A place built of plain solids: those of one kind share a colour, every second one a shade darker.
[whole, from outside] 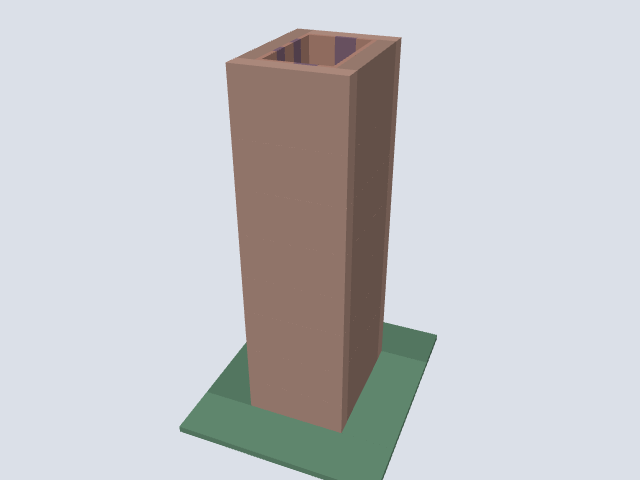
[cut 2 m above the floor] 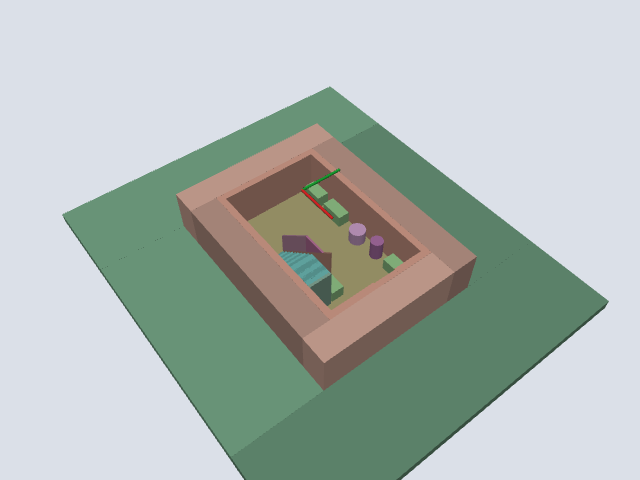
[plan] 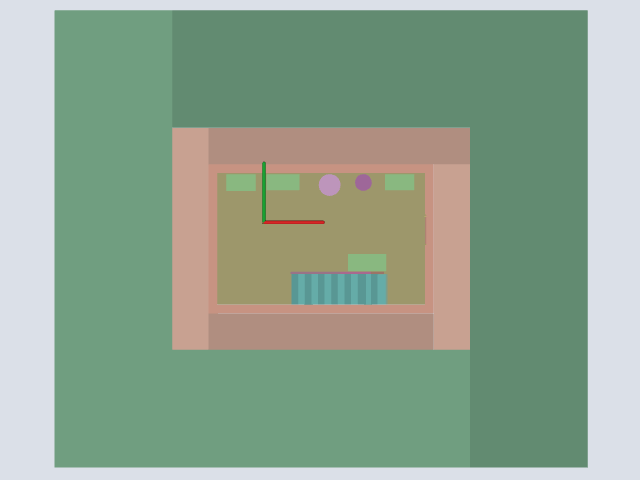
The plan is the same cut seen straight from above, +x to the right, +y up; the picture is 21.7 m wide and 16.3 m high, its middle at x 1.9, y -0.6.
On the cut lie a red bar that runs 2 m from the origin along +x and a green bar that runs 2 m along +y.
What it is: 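Pilots' lookouts, coast signal stations and time-ball towers of northern Europe's harbours, in general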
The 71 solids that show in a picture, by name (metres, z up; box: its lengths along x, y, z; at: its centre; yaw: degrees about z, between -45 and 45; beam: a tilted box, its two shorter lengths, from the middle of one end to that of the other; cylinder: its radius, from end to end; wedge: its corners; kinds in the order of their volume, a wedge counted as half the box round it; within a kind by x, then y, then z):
{
 "wall_fill_1": {"box": [1.23, 7.53, 3.05], "at": [-2.5, -0.56, 1.18]},
 "wall_fill_2": {"box": [1.23, 7.53, 3.0], "at": [-2.5, -0.56, 4.2]},
 "wall_fill_3": {"box": [1.23, 7.53, 3.39], "at": [-2.5, -0.56, 7.4]},
 "wall_fill_4": {"box": [1.23, 7.53, 2.99], "at": [-2.5, -0.56, 10.59]},
 "wall_fill_5": {"box": [1.23, 7.53, 3.3], "at": [-2.5, -0.56, 13.74]},
 "wall_fill_6": {"box": [1.23, 7.53, 3.33], "at": [-2.5, -0.56, 17.05]},
 "wall_fill_7": {"box": [1.23, 7.53, 3.37], "at": [-2.5, -0.56, 20.4]},
 "wall_fill_8": {"box": [1.23, 7.53, 4.56], "at": [-2.5, -0.56, 24.36]},
 "wall_fill_9": {"box": [7.65, 1.23, 3.05], "at": [1.94, -3.71, 1.18]},
 "wall_fill_10": {"box": [7.65, 1.23, 3.0], "at": [1.94, -3.71, 4.2]},
 "wall_fill_11": {"box": [7.65, 1.23, 3.39], "at": [1.94, -3.71, 7.4]},
 "wall_fill_12": {"box": [7.65, 1.23, 2.99], "at": [1.94, -3.71, 10.59]},
 "wall_fill_13": {"box": [7.65, 1.23, 3.3], "at": [1.94, -3.71, 13.74]},
 "wall_fill_14": {"box": [7.65, 1.23, 3.33], "at": [1.94, -3.71, 17.05]},
 "wall_fill_15": {"box": [7.65, 1.23, 3.37], "at": [1.94, -3.71, 20.4]},
 "wall_fill_16": {"box": [7.65, 1.23, 4.56], "at": [1.94, -3.71, 24.36]},
 "wall_fill_17": {"box": [8.88, 1.23, 3.05], "at": [2.56, 2.59, 1.18]},
 "wall_fill_18": {"box": [8.88, 1.23, 4.56], "at": [2.56, 2.59, 24.36]},
 "wall_fill_19": {"box": [1.23, 6.3, 3.05], "at": [6.38, -1.17, 1.18]},
 "wall_fill_20": {"box": [1.23, 6.3, 3.0], "at": [6.38, -1.17, 4.2]},
 "wall_fill_21": {"box": [1.23, 6.3, 3.39], "at": [6.38, -1.17, 7.4]},
 "wall_fill_22": {"box": [1.23, 6.3, 2.99], "at": [6.38, -1.17, 10.59]},
 "wall_fill_23": {"box": [1.23, 6.3, 3.3], "at": [6.38, -1.17, 13.74]},
 "wall_fill_24": {"box": [1.23, 6.3, 3.33], "at": [6.38, -1.17, 17.05]},
 "wall_fill_25": {"box": [1.23, 6.3, 3.37], "at": [6.38, -1.17, 20.4]},
 "wall_fill_26": {"box": [1.23, 6.3, 4.56], "at": [6.38, -1.17, 24.36]},
 "ground_garden_1": {"box": [4.0, 15.53, 0.5], "at": [-5.12, -0.56, -0.27]},
 "ground_garden_2": {"box": [10.12, 4.0, 0.5], "at": [1.94, -6.32, -0.27]},
 "ground_garden_3": {"box": [10.12, 4.0, 0.5], "at": [1.94, 5.21, -0.27]},
 "ground_garden_4": {"box": [4.0, 15.53, 0.5], "at": [9.0, -0.56, -0.27]},
 "wall_1": {"box": [0.3, 5.07, 3.05], "at": [-1.74, -0.56, 1.18]},
 "wall_2": {"box": [0.3, 2.43, 4.56], "at": [-1.74, 0.76, 24.36]},
 "wall_3": {"box": [2.32, 0.3, 4.56], "at": [-0.73, 1.83, 24.36]},
 "wall_4": {"wedge": [[0.9, -1.76, -0.05], [0.9, -1.76, 0.24], [0.9, -1.68, -0.05], [0.9, -1.68, 0.24], [4.08, -1.76, -0.05], [4.08, -1.76, 3.11], [4.08, -1.68, -0.05], [4.08, -1.68, 3.11]]},
 "wall_5": {"box": [7.65, 0.3, 3.05], "at": [1.94, -2.94, 1.18]},
 "wall_6": {"box": [7.65, 0.3, 4.56], "at": [1.94, -2.94, 24.36]},
 "wall_7": {"box": [7.65, 0.3, 3.05], "at": [1.94, 1.83, 1.18]},
 "wall_8": {"box": [1.34, 0.3, 4.56], "at": [2.27, 1.83, 24.36]},
 "wall_9": {"box": [1.68, 0.3, 4.56], "at": [4.93, 1.83, 24.36]},
 "wall_10": {"box": [0.3, 1.42, 4.56], "at": [5.62, -2.38, 24.36]},
 "wall_11": {"box": [0.3, 2.32, 3.05], "at": [5.62, -1.93, 1.18]},
 "wall_12": {"box": [0.3, 2.17, 4.56], "at": [5.62, 0.89, 24.36]},
 "wall_13": {"box": [0.3, 1.7, 3.05], "at": [5.62, 1.13, 1.18]},
 "wall_14": {"box": [0.26, 1.05, 2.1], "at": [5.64, -0.24, 1.05]},
 "floor_1": {"box": [7.06, 4.47, 0.35], "at": [1.94, -0.56, -0.18]},
 "step_1": {"box": [0.28, 1.04, 0.25], "at": [1.07, -2.27, 0.08]},
 "step_2": {"box": [0.28, 1.04, 0.46], "at": [1.3, -2.27, 0.18]},
 "step_3": {"box": [0.28, 1.04, 0.66], "at": [1.52, -2.27, 0.28]},
 "step_4": {"box": [0.28, 1.04, 0.86], "at": [1.75, -2.27, 0.38]},
 "step_5": {"box": [0.28, 1.04, 1.07], "at": [1.97, -2.27, 0.48]},
 "step_6": {"box": [0.28, 1.04, 1.27], "at": [2.2, -2.27, 0.59]},
 "step_7": {"box": [0.28, 1.04, 1.47], "at": [2.42, -2.27, 0.69]},
 "step_8": {"box": [0.28, 1.04, 1.68], "at": [2.65, -2.27, 0.79]},
 "step_9": {"box": [0.28, 1.04, 1.88], "at": [2.87, -2.27, 0.89]},
 "step_10": {"box": [0.28, 1.04, 2.09], "at": [3.1, -2.27, 0.99]},
 "step_11": {"box": [0.28, 1.04, 2.29], "at": [3.32, -2.27, 1.09]},
 "step_12": {"box": [0.28, 1.04, 2.49], "at": [3.54, -2.27, 1.2]},
 "step_13": {"box": [0.28, 1.04, 2.7], "at": [3.77, -2.27, 1.3]},
 "step_14": {"box": [0.28, 1.04, 2.9], "at": [3.99, -2.27, 1.4]},
 "wall_head_1": {"box": [1.17, 0.3, 1.82], "at": [1.02, 1.83, 25.74]},
 "wall_head_2": {"box": [1.15, 0.3, 1.84], "at": [3.52, 1.83, 25.72]},
 "wall_head_3": {"box": [0.3, 1.48, 1.86], "at": [5.62, -0.94, 25.71]},
 "chest_1": {"box": [1.0, 0.57, 0.63], "at": [-0.78, 1.35, 0.3]},
 "chest_2": {"box": [1.12, 0.55, 0.61], "at": [0.64, 1.36, 0.28]},
 "chest_3": {"box": [1.3, 0.59, 0.58], "at": [3.5, -1.36, 0.27]},
 "chest_4": {"box": [1.0, 0.55, 0.6], "at": [4.6, 1.36, 0.28]},
 "floor_hda_1": {"box": [0.12, 1.04, 3.1], "at": [4.14, -2.27, 1.5]},
 "rope_coils_1": {"cylinder": 0.37, "from": [2.23, 1.27, -0.02], "to": [2.23, 1.27, 0.64]},
 "barrel_1": {"cylinder": 0.28, "from": [3.37, 1.35, -0.02], "to": [3.37, 1.35, 0.91]},
 "rail_f1Lab_1": {"wedge": [[0.9, -1.76, 0.23], [0.9, -1.76, 1.18], [0.9, -1.68, 0.23], [0.9, -1.68, 1.18], [2.59, -1.76, 1.76], [2.59, -1.76, 2.7], [2.59, -1.68, 1.76], [2.59, -1.68, 2.7]]},
 "rail_1": {"wedge": [[2.59, -1.76, 1.76], [2.59, -1.76, 2.71], [2.59, -1.68, 1.76], [2.59, -1.68, 2.71], [3.62, -1.76, 2.7], [3.62, -1.76, 2.71], [3.62, -1.68, 2.7], [3.62, -1.68, 2.71]]}
}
